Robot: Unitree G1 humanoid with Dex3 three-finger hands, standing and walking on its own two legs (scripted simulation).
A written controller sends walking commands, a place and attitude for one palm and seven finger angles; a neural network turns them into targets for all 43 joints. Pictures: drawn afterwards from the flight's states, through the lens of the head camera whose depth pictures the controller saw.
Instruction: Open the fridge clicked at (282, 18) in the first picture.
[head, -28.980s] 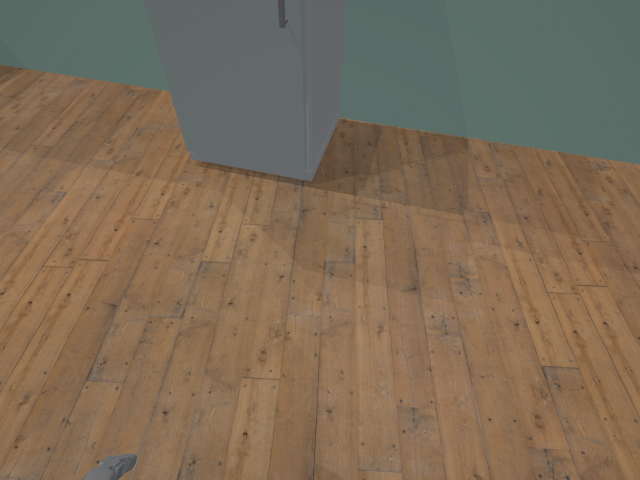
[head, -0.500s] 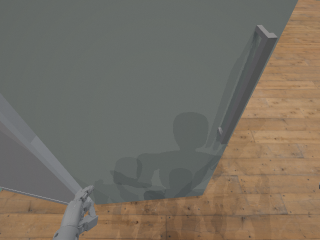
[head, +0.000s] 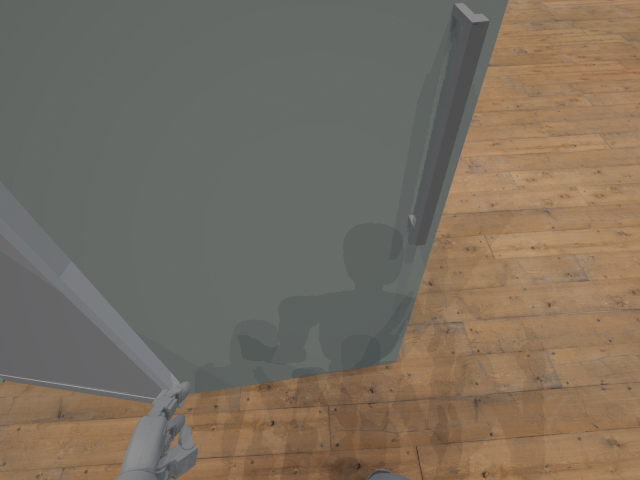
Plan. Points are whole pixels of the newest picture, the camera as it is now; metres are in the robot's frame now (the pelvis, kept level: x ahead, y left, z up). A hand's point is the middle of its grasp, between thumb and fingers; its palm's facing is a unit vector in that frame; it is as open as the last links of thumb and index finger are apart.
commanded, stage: step back with the hand held close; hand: right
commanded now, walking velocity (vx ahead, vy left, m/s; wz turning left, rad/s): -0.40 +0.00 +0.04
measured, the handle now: (435, 149) +0.49 -0.14 +0.15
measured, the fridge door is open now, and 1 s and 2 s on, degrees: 73 73 73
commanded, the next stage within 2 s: stop stepping back and stand still in 0.52 s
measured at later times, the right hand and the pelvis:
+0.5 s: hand out of the picture +0.12 -0.31 +0.19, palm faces +0.42 +0.82 -0.38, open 7.4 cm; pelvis -0.09 -0.04 +0.01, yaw +2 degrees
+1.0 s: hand out of the picture -0.03 -0.38 +0.19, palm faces +0.33 +0.84 -0.43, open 7.4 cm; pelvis -0.24 -0.13 +0.00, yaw +8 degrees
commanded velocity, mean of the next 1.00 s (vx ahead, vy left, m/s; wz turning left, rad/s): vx -0.11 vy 0.05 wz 0.00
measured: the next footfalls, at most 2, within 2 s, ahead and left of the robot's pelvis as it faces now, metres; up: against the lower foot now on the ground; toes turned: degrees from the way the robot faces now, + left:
left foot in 0.58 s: -0.16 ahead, +0.11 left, +0.00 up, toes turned +7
right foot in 0.70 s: +0.02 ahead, -0.10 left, -0.01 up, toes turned +7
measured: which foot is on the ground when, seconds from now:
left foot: down 0.00-0.30, up 0.32-0.56, down 0.58-0.68, up 0.70-0.92, down 0.94-1.00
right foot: down 0.00-0.56, up 0.58-0.68, down 0.70-0.90, up 0.92-1.00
